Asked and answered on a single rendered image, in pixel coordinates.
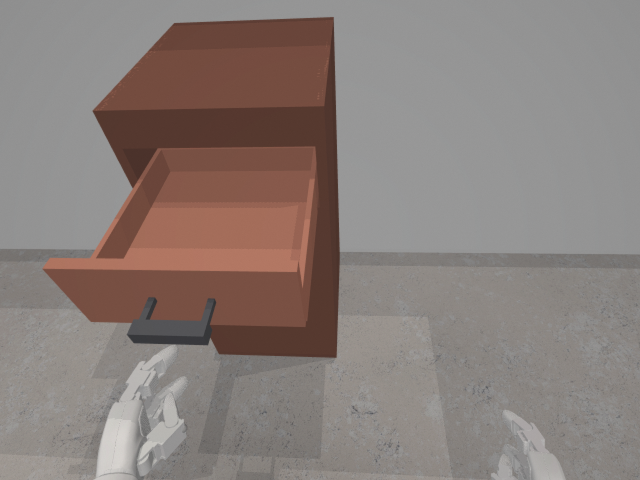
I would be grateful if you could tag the drawer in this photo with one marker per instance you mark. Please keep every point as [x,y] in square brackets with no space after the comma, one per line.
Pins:
[236,224]

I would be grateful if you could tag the robot left hand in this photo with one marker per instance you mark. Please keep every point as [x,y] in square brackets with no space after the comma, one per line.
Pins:
[131,423]

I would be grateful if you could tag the handle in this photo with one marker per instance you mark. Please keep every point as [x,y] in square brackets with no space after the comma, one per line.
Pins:
[181,332]

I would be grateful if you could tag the cabinet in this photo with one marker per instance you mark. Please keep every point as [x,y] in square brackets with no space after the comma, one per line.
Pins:
[249,83]

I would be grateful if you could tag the robot right hand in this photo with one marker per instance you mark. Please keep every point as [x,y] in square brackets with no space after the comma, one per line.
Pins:
[539,464]

